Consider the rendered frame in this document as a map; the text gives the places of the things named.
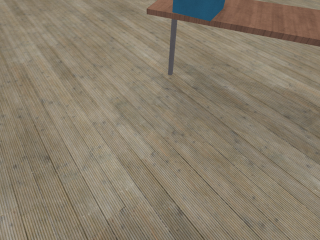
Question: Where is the carton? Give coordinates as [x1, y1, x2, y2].
[172, 0, 225, 21]

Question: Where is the table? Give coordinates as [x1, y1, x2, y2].
[146, 0, 320, 75]

